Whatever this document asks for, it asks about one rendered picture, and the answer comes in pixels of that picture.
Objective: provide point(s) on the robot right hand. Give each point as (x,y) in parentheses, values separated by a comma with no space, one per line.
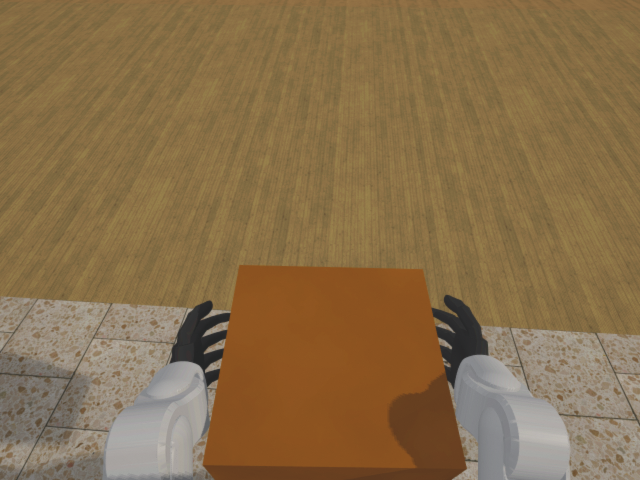
(467,339)

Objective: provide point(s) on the robot left forearm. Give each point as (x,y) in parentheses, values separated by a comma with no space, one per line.
(154,438)

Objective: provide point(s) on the robot right forearm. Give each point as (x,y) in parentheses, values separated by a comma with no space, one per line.
(519,437)

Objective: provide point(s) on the robot left hand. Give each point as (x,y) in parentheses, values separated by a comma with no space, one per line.
(191,345)

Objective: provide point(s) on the carton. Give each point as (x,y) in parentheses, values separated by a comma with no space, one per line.
(332,373)

